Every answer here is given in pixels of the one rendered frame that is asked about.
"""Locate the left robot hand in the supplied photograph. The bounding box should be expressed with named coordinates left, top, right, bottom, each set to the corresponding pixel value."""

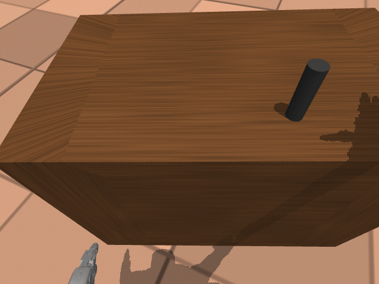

left=68, top=243, right=98, bottom=284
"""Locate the can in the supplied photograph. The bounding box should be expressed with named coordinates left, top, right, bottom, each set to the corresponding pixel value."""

left=285, top=59, right=330, bottom=122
